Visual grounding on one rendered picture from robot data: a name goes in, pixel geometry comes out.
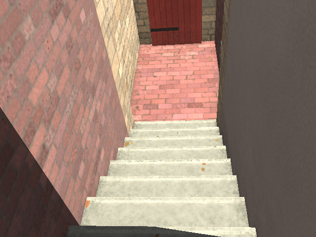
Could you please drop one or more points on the stairs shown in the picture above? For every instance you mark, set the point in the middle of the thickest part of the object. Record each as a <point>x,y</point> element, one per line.
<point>168,213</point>

